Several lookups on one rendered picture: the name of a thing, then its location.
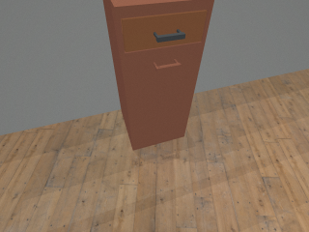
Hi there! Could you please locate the cabinet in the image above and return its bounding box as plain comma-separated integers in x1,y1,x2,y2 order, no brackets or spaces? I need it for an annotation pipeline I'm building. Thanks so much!
102,0,214,151

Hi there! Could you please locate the handle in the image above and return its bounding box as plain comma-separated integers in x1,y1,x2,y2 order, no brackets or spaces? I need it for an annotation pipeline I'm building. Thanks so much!
155,62,182,73
154,29,185,43

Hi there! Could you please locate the drawer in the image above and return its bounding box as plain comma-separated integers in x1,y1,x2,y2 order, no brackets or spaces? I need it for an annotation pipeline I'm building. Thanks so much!
121,10,208,52

